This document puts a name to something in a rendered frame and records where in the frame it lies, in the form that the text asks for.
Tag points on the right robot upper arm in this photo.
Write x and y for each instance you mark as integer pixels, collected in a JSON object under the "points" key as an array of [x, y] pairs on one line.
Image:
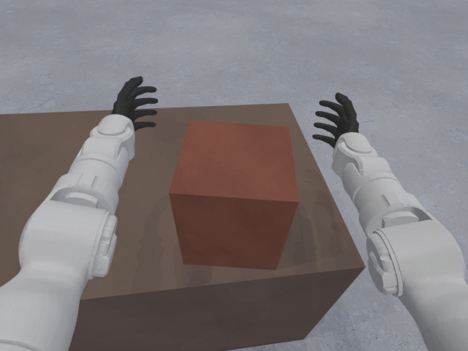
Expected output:
{"points": [[419, 263]]}

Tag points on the left robot forearm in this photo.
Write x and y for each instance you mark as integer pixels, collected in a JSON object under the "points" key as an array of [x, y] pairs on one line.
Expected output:
{"points": [[97, 172]]}

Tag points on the left robot hand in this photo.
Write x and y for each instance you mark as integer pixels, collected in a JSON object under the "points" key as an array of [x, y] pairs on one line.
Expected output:
{"points": [[126, 103]]}

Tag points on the right robot forearm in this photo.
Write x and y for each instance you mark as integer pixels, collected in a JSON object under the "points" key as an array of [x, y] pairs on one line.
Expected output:
{"points": [[374, 190]]}

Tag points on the right robot hand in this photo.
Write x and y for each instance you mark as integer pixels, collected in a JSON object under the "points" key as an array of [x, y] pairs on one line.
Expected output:
{"points": [[345, 122]]}

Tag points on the carton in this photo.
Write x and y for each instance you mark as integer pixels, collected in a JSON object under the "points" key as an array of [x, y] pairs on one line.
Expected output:
{"points": [[234, 194]]}

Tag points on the pedestal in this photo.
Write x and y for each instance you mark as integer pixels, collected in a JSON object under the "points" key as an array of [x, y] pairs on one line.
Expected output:
{"points": [[150, 300]]}

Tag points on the left robot upper arm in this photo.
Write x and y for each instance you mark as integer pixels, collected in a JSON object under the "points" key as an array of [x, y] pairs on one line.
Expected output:
{"points": [[67, 245]]}

